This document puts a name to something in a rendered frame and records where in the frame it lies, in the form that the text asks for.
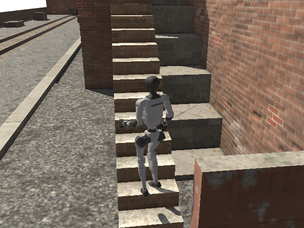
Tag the left robot thigh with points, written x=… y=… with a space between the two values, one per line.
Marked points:
x=140 y=143

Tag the left robot upper arm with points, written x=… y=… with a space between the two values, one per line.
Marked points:
x=140 y=104

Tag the robot right forearm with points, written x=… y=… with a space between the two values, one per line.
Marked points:
x=166 y=120

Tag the robot left forearm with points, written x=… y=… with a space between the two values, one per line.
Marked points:
x=132 y=123

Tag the right robot hand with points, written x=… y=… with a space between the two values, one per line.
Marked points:
x=161 y=126

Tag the robot head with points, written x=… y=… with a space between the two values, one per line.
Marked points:
x=152 y=83

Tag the right robot upper arm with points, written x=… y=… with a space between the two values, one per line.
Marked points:
x=167 y=106

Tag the left robot hand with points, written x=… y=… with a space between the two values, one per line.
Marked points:
x=121 y=123

